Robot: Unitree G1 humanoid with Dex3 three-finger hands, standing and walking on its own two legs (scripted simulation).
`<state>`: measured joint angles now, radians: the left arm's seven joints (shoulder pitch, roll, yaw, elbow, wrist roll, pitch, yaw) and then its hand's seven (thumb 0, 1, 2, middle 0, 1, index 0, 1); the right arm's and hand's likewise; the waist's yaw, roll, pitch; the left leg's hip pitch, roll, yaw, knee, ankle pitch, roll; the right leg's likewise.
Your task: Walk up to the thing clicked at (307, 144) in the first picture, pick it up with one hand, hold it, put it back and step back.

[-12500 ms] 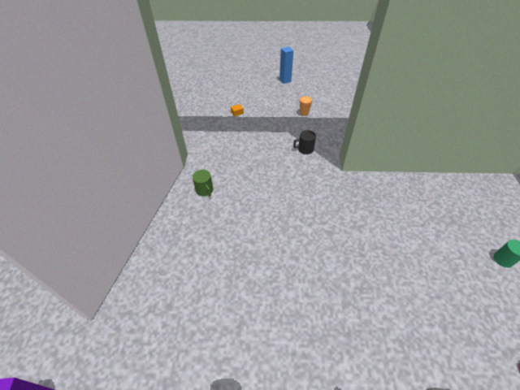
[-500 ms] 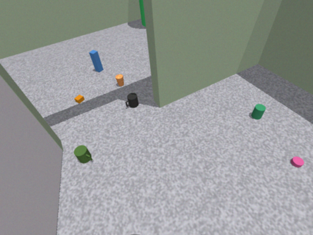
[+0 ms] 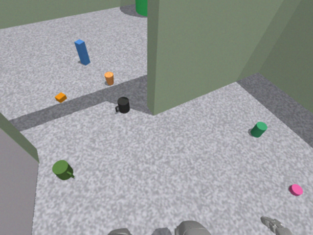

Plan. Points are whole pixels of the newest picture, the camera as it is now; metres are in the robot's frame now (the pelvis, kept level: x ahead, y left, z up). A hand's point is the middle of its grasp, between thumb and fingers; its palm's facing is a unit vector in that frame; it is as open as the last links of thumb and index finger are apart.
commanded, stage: walk up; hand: left
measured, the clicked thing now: (122, 106) +1.09 +0.25 -0.71
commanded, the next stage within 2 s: none
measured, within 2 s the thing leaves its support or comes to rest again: neither
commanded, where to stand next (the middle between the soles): +0.77 +0.00 m, yaw -1 degrees
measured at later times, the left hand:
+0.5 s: hand (75, 184) +0.26 +0.26 -0.12, palm faces +0.00 -0.92 -0.40, open 7.4 cm
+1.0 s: hand (85, 118) +0.52 +0.28 -0.13, palm faces -0.11 -0.93 -0.35, open 7.4 cm
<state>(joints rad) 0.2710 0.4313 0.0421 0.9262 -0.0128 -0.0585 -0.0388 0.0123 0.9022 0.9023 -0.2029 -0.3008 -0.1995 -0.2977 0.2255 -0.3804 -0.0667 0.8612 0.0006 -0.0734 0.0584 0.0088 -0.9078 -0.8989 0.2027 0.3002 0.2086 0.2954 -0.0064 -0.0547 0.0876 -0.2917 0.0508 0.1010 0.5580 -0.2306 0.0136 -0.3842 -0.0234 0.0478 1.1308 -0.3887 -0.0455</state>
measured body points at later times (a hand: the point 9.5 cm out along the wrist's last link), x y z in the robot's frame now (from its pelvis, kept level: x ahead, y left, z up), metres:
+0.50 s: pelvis +0.23 -0.03 +0.00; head +0.25 -0.04 +0.45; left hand +0.26 +0.30 -0.09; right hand +0.31 -0.34 -0.12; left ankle +0.32 +0.12 -0.70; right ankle +0.22 -0.15 -0.73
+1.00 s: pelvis +0.43 +0.01 +0.01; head +0.45 +0.01 +0.46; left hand +0.53 +0.33 -0.10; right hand +0.45 -0.31 -0.10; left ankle +0.40 +0.12 -0.73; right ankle +0.56 -0.14 -0.70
